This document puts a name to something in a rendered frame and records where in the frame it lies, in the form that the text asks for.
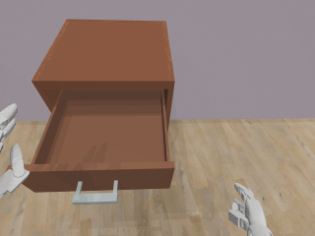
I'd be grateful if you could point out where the handle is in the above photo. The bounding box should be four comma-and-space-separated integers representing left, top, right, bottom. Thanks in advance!
71, 180, 118, 206

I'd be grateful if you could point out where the robot right forearm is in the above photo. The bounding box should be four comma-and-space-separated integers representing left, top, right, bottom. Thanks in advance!
247, 223, 273, 236

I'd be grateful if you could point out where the robot left hand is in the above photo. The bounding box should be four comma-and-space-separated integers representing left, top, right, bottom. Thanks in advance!
0, 103, 30, 199

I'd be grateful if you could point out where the robot right hand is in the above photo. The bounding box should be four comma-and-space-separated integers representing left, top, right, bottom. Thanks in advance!
228, 183, 267, 231

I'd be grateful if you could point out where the cabinet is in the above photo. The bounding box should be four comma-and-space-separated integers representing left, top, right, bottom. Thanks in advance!
31, 19, 175, 132

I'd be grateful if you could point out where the drawer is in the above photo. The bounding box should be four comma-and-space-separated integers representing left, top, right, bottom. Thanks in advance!
5, 88, 175, 193

